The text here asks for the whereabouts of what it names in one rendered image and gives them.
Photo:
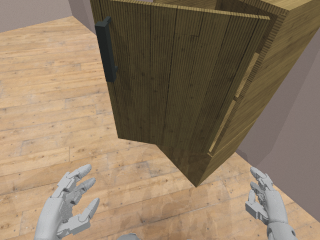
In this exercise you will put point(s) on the right robot hand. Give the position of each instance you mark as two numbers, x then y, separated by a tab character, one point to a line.
271	208

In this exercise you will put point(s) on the handle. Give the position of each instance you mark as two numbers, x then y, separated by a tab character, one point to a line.
105	48

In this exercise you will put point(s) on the cupboard door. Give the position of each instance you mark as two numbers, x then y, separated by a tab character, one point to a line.
179	69

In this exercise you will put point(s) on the left robot hand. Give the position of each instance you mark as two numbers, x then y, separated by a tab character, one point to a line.
58	207

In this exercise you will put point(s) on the right robot forearm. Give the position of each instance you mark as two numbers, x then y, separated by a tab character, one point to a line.
280	231

